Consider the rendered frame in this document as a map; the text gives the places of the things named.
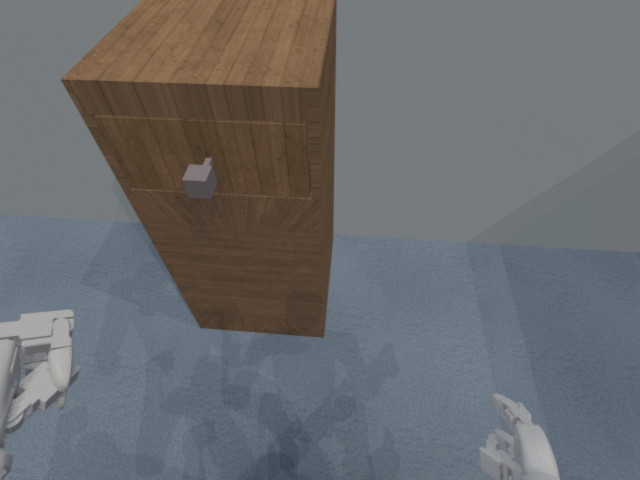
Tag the right robot hand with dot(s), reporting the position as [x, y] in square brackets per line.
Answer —
[509, 458]

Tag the drawer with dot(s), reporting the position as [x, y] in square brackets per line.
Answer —
[249, 157]

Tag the handle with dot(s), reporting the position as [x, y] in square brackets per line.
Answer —
[200, 180]

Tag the left robot hand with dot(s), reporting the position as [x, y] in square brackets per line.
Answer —
[42, 345]

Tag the cabinet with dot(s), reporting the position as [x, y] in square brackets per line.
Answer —
[242, 262]

